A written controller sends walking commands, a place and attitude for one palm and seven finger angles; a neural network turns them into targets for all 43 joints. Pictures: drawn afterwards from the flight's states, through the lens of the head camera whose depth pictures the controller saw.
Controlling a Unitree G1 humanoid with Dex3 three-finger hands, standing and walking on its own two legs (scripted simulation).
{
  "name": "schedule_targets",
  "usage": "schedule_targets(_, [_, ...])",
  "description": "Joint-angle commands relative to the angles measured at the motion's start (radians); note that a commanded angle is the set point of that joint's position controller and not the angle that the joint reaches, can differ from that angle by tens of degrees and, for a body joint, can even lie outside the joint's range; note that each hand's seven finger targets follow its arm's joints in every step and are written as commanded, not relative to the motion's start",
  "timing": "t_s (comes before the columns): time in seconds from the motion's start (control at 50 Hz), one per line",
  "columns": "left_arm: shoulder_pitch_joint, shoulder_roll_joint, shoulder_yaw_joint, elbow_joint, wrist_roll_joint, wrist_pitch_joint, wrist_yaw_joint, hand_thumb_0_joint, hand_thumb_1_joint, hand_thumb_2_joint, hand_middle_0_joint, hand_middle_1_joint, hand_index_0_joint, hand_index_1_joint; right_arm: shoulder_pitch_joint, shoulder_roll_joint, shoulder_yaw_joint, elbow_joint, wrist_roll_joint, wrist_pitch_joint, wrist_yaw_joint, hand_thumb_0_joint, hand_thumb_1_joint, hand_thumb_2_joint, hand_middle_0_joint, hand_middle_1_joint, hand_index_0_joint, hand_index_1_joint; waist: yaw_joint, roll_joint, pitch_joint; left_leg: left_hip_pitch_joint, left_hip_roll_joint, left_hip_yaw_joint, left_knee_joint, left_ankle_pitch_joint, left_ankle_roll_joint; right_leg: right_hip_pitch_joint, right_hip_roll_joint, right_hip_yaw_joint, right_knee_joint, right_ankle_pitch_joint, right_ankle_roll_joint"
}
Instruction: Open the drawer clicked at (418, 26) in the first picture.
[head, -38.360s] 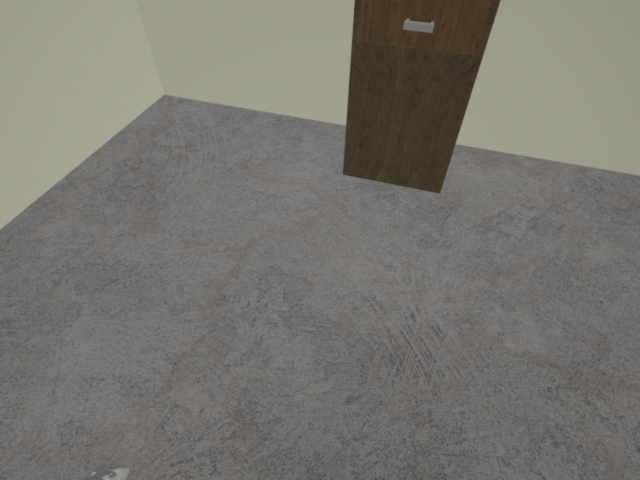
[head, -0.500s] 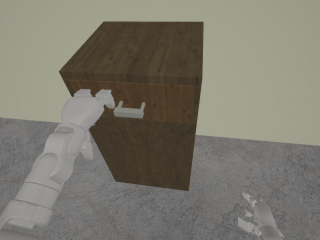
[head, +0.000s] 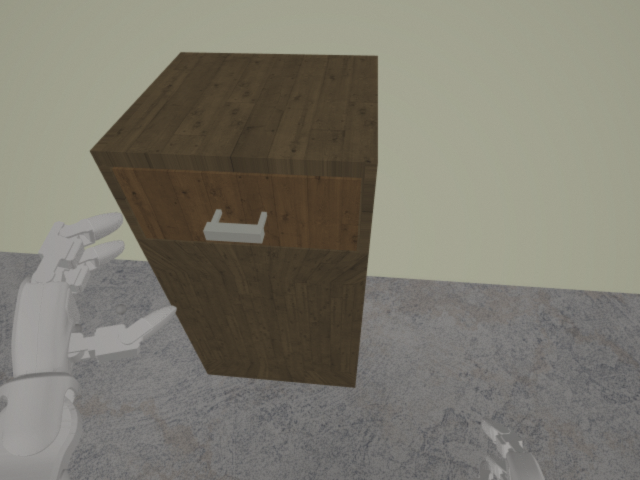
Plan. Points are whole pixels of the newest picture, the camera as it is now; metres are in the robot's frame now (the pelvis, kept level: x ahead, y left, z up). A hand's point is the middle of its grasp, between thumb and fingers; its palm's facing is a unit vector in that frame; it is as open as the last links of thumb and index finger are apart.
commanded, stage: draw the hand back to the body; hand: left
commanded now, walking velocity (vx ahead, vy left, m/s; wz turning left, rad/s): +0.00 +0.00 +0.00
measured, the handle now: (237, 224) +0.54 +0.22 -0.02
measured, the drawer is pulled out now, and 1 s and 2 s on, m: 0.00 0.00 0.00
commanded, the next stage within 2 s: step back with the hand held close in 0.48 s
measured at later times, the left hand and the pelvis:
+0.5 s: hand (63, 386) +0.15 +0.24 +0.16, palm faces +0.46 -0.81 -0.37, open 7.6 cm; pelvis -0.02 -0.01 +0.00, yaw +1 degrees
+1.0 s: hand (35, 418) +0.13 +0.26 +0.15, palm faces +0.35 -0.81 -0.48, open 7.4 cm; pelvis -0.06 +0.01 -0.01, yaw +2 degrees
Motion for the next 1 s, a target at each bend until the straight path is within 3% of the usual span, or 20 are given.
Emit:
schedule_targets(0.0, [-0.014, 0.164, 0.121, -0.285, -0.004, -0.079, 0.023, 0.0, 0.445, 0.705, -0.232, -0.592, -0.232, -0.592, -0.159, -0.084, -0.042, -0.181, -0.005, -0.085, -0.014, 0.0, -0.9, -0.9, 0.2, 0.3, 0.2, 0.3, 0.014, -0.002, -0.128, -0.058, -0.027, 0.065, -0.031, 0.331, 0.022, 0.093, 0.02, -0.056, -0.018, 0.259, -0.014])
schedule_targets(0.14, [0.163, 0.189, 0.172, -0.347, -0.002, -0.087, 0.025, 0.0, 0.69, 0.81, -0.215, -0.435, -0.215, -0.435, -0.149, -0.075, -0.049, -0.188, -0.001, -0.109, -0.025, 0.0, -0.9, -0.9, 0.2, 0.3, 0.2, 0.3, 0.019, -0.027, -0.072, -0.087, -0.025, 0.05, -0.025, 0.218, 0.024, 0.042, 0.019, -0.044, -0.032, 0.149, -0.013])
schedule_targets(0.16, [0.203, 0.17, 0.171, -0.341, -0.007, -0.086, 0.026, 0.0, 0.725, 0.825, -0.213, -0.413, -0.213, -0.413, -0.156, -0.068, -0.048, -0.189, -0.002, -0.111, -0.029, 0.0, -0.9, -0.9, 0.2, 0.3, 0.2, 0.3, 0.024, -0.02, -0.056, -0.094, -0.026, 0.056, -0.021, 0.207, 0.023, 0.039, 0.023, -0.045, -0.034, 0.141, -0.012])
schedule_targets(0.24, [0.08, 0.172, 0.138, -0.37, 0.008, -0.087, 0.033, 0.0, 0.865, 0.885, -0.202, -0.322, -0.202, -0.322, -0.139, -0.077, -0.043, -0.182, -0.003, -0.132, -0.036, 0.0, -0.9, -0.9, 0.2, 0.3, 0.2, 0.3, -0.001, 0.011, -0.022, -0.09, -0.03, 0.041, -0.018, 0.146, 0.025, -0.008, 0.018, -0.038, -0.05, 0.065, -0.012])
schedule_targets(0.26, [0.11, 0.156, 0.139, -0.341, 0.004, -0.084, 0.039, 0.0, 0.9, 0.9, -0.2, -0.3, -0.2, -0.3, -0.143, -0.071, -0.042, -0.18, -0.007, -0.136, -0.041, 0.0, -0.9, -0.9, 0.2, 0.3, 0.2, 0.3, 0.008, -0.007, -0.027, -0.089, -0.032, 0.044, -0.017, 0.146, 0.025, 0.002, 0.021, -0.044, -0.047, 0.065, -0.012])
schedule_targets(0.3, [0.107, 0.156, 0.141, -0.332, 0.005, -0.08, 0.04, 0.0, 0.9, 0.9, -0.2, -0.3, -0.2, -0.3, -0.146, -0.069, -0.04, -0.179, -0.009, -0.14, -0.043, 0.0, -0.9, -0.9, 0.2, 0.3, 0.2, 0.3, 0.011, -0.038, -0.034, -0.085, -0.033, 0.044, -0.014, 0.149, 0.027, 0.005, 0.02, -0.042, -0.046, 0.067, -0.01])
schedule_targets(0.36, [0.083, 0.15, 0.132, -0.33, 0.005, -0.075, 0.038, 0.0, 0.9, 0.9, -0.2, -0.3, -0.2, -0.3, -0.153, -0.065, -0.032, -0.178, -0.01, -0.142, -0.042, 0.0, -0.9, -0.9, 0.2, 0.3, 0.2, 0.3, 0.014, 0.002, -0.009, -0.094, -0.033, 0.035, -0.026, 0.121, 0.023, 0.0, 0.019, -0.041, -0.051, 0.029, -0.015])
schedule_targets(0.46, [0.095, 0.152, 0.142, -0.323, 0.003, -0.074, 0.036, 0.0, 0.9, 0.9, -0.2, -0.3, -0.2, -0.3, -0.159, -0.061, -0.027, -0.181, -0.013, -0.146, -0.04, 0.0, -0.9, -0.9, 0.2, 0.3, 0.2, 0.3, 0.024, -0.02, -0.019, -0.105, -0.031, 0.027, -0.033, 0.122, 0.023, 0.021, 0.017, -0.039, -0.049, 0.027, -0.017])
schedule_targets(0.52, [0.115, 0.156, 0.148, -0.32, 0.004, -0.07, 0.035, 0.0, 0.9, 0.9, -0.2, -0.3, -0.2, -0.3, -0.161, -0.06, -0.025, -0.179, -0.014, -0.148, -0.037, 0.0, -0.9, -0.9, 0.2, 0.3, 0.2, 0.3, 0.031, 0.029, -0.022, -0.104, -0.033, 0.03, -0.032, 0.141, 0.02, 0.031, 0.017, -0.035, -0.049, 0.053, -0.022])
schedule_targets(0.56, [0.112, 0.156, 0.148, -0.332, 0.003, -0.074, 0.034, 0.0, 0.9, 0.9, -0.2, -0.3, -0.2, -0.3, -0.159, -0.059, -0.027, -0.182, -0.014, -0.149, -0.035, 0.0, -0.9, -0.9, 0.2, 0.3, 0.2, 0.3, 0.028, 0.004, -0.027, -0.105, -0.029, 0.029, -0.036, 0.14, 0.019, 0.035, 0.017, -0.041, -0.043, 0.049, -0.019])
schedule_targets(0.58, [0.095, 0.216, 0.232, -0.327, 0.015, -0.103, 0.037, 0.0, 0.9, 0.9, -0.2, -0.3, -0.2, -0.3, -0.132, -0.113, -0.043, -0.207, -0.021, -0.103, -0.031, 0.0, -0.9, -0.9, 0.2, 0.3, 0.2, 0.3, -0.033, -0.038, 0.06, -0.198, -0.019, -0.004, 0.002, 0.083, 0.039, -0.096, -0.017, 0.025, -0.092, 0.039, -0.015])
schedule_targets(0.6, [0.135, 0.172, 0.186, -0.315, 0.028, -0.102, 0.036, 0.0, 0.9, 0.9, -0.2, -0.3, -0.2, -0.3, -0.124, -0.106, -0.047, -0.2, -0.035, -0.07, -0.03, 0.0, -0.9, -0.9, 0.2, 0.3, 0.2, 0.3, -0.041, -0.13, 0.033, -0.196, -0.028, -0.028, 0.042, 0.082, 0.037, -0.109, -0.034, 0.036, -0.105, 0.018, -0.025])
schedule_targets(0.62, [0.126, 0.19, 0.201, -0.368, 0.034, -0.11, 0.035, 0.0, 0.9, 0.9, -0.2, -0.3, -0.2, -0.3, -0.137, -0.11, -0.051, -0.222, -0.037, -0.059, -0.03, 0.0, -0.9, -0.9, 0.2, 0.3, 0.2, 0.3, -0.038, -0.108, 0.02, -0.194, -0.036, -0.018, 0.068, 0.085, 0.037, -0.136, -0.047, 0.053, -0.113, 0.025, -0.034])
schedule_targets(0.64, [0.168, 0.166, 0.18, -0.364, 0.041, -0.117, 0.041, 0.0, 0.9, 0.9, -0.2, -0.3, -0.2, -0.3, -0.116, -0.091, -0.045, -0.224, -0.038, -0.046, -0.029, 0.0, -0.9, -0.9, 0.2, 0.3, 0.2, 0.3, -0.048, -0.092, -0.04, -0.188, -0.034, -0.017, 0.099, 0.099, 0.034, -0.114, -0.08, 0.064, -0.09, 0.039, -0.048])
schedule_targets(0.68, [0.267, 0.15, 0.177, -0.364, 0.035, -0.115, 0.054, 0.0, 0.9, 0.9, -0.2, -0.3, -0.2, -0.3, -0.076, -0.099, -0.057, -0.238, -0.033, -0.016, -0.025, 0.0, -0.9, -0.9, 0.2, 0.3, 0.2, 0.3, -0.053, -0.062, -0.128, -0.202, -0.014, -0.027, 0.123, 0.22, 0.029, -0.05, -0.094, 0.054, -0.024, 0.159, -0.064])
schedule_targets(0.74, [0.315, 0.194, 0.216, -0.419, 0.031, -0.122, 0.071, 0.0, 0.9, 0.9, -0.2, -0.3, -0.2, -0.3, -0.079, -0.103, -0.067, -0.261, -0.029, 0.002, -0.03, 0.0, -0.9, -0.9, 0.2, 0.3, 0.2, 0.3, -0.049, -0.018, -0.196, -0.215, 0.022, -0.046, 0.098, 0.451, 0.02, 0.015, -0.064, 0.0, 0.084, 0.342, -0.048])
schedule_targets(0.78, [0.327, 0.203, 0.223, -0.448, 0.024, -0.123, 0.074, 0.0, 0.9, 0.9, -0.2, -0.3, -0.2, -0.3, -0.083, -0.101, -0.069, -0.282, -0.021, 0.008, -0.027, 0.0, -0.9, -0.9, 0.2, 0.3, 0.2, 0.3, -0.046, -0.009, -0.214, -0.242, 0.037, -0.053, 0.082, 0.518, 0.017, 0.042, -0.043, -0.023, 0.137, 0.383, -0.035])
schedule_targets(0.82, [0.332, 0.225, 0.239, -0.482, 0.019, -0.13, 0.077, 0.0, 0.9, 0.9, -0.2, -0.3, -0.2, -0.3, -0.089, -0.098, -0.072, -0.288, -0.016, 0.003, -0.027, 0.0, -0.9, -0.9, 0.2, 0.3, 0.2, 0.3, -0.039, 0.038, -0.2, -0.288, 0.036, -0.064, 0.066, 0.473, 0.018, 0.048, -0.036, -0.024, 0.153, 0.356, -0.03])
schedule_targets(0.86, [0.337, 0.235, 0.253, -0.476, 0.011, -0.143, 0.073, 0.0, 0.9, 0.9, -0.2, -0.3, -0.2, -0.3, -0.096, -0.096, -0.069, -0.289, -0.002, -0.01, -0.018, 0.0, -0.9, -0.9, 0.2, 0.3, 0.2, 0.3, -0.037, 0.045, -0.193, -0.32, 0.038, -0.052, 0.051, 0.38, 0.025, 0.037, -0.037, -0.022, 0.163, 0.317, -0.018])
schedule_targets(0.98, [0.327, 0.224, 0.247, -0.454, 0.012, -0.169, 0.067, 0.0, 0.9, 0.9, -0.2, -0.3, -0.2, -0.3, -0.089, -0.112, -0.069, -0.27, 0.001, -0.037, -0.009, 0.0, -0.9, -0.9, 0.2, 0.3, 0.2, 0.3, -0.041, 0.012, -0.147, -0.436, 0.028, -0.051, 0.027, 0.114, 0.039, 0.007, -0.032, 0.002, 0.133, 0.192, -0.011])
